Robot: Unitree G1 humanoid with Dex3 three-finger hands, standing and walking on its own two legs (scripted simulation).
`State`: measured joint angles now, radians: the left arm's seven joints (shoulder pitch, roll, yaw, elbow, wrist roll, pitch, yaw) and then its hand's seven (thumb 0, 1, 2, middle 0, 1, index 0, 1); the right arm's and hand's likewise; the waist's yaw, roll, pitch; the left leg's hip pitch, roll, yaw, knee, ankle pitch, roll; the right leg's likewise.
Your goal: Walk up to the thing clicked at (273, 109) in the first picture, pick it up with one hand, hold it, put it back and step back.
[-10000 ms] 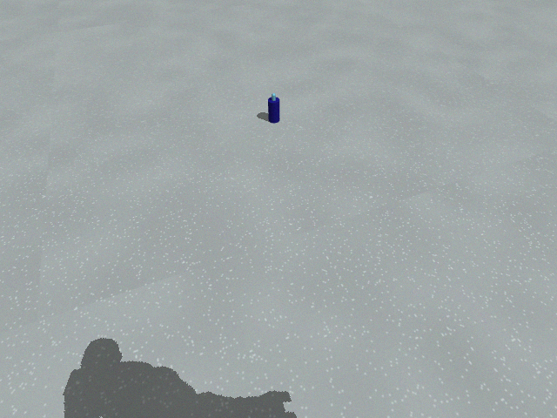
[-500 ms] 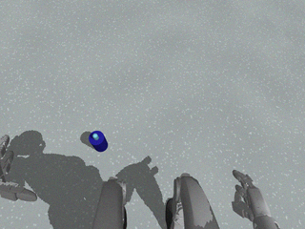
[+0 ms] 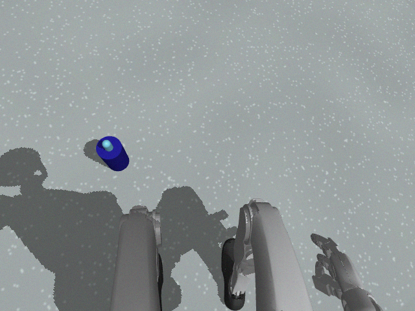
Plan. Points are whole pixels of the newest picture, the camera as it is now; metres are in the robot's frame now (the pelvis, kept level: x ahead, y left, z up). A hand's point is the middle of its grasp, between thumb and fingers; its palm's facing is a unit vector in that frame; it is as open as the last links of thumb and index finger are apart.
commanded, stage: go down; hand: left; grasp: from the side
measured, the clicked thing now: (112, 152) +0.50 +0.25 -0.37
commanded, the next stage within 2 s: approach in 1.04 s
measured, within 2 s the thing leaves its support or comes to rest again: neither
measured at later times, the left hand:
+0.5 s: hand out of the picture +0.38 +0.41 -0.06, palm faces +0.21 -0.97 -0.10, open 17.4 cm
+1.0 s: hand out of the picture +0.39 +0.42 -0.07, palm faces +0.21 -0.97 -0.08, open 17.4 cm
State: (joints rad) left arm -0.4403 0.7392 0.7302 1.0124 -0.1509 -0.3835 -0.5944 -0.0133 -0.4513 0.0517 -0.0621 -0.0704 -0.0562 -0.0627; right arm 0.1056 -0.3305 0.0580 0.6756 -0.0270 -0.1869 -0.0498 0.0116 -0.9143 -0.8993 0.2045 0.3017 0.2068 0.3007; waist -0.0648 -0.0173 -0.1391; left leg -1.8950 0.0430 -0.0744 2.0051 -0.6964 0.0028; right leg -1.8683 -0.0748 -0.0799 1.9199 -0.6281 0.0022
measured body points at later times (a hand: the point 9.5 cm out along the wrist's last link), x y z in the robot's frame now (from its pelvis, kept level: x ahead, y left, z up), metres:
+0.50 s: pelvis -0.01 +0.00 -0.06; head +0.20 +0.06 +0.33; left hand +0.36 +0.46 -0.05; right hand +0.13 -0.28 -0.16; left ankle +0.07 +0.12 -0.43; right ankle +0.10 -0.13 -0.43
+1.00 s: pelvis -0.02 +0.00 -0.09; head +0.20 +0.07 +0.30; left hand +0.37 +0.47 -0.07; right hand +0.13 -0.28 -0.18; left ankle +0.07 +0.12 -0.43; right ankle +0.10 -0.13 -0.43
